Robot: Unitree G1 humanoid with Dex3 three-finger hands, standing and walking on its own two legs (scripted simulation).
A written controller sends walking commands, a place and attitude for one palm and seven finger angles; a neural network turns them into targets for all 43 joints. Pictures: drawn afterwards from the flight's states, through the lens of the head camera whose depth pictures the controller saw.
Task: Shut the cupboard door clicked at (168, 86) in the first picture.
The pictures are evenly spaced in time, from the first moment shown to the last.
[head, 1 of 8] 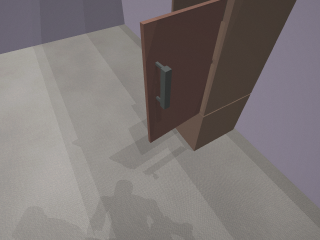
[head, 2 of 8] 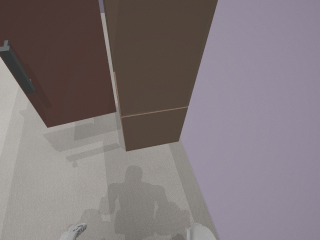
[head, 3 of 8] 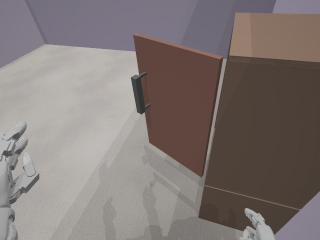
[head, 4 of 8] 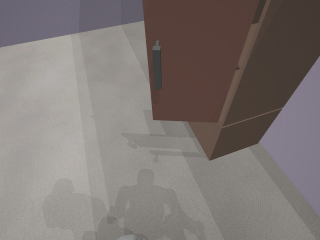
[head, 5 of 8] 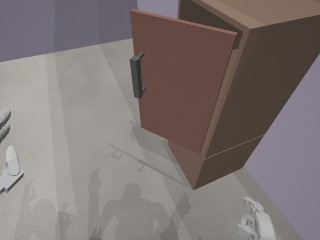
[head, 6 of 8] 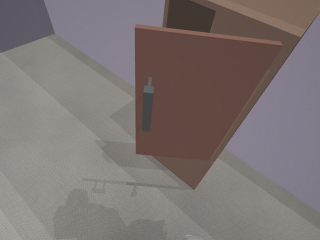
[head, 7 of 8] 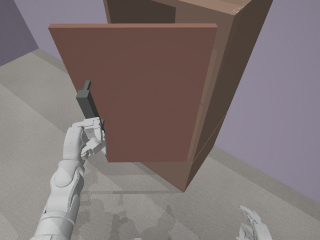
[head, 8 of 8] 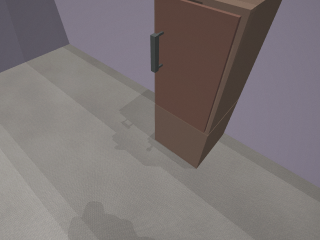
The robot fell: no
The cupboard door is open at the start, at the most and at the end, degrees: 96 96 0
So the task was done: yes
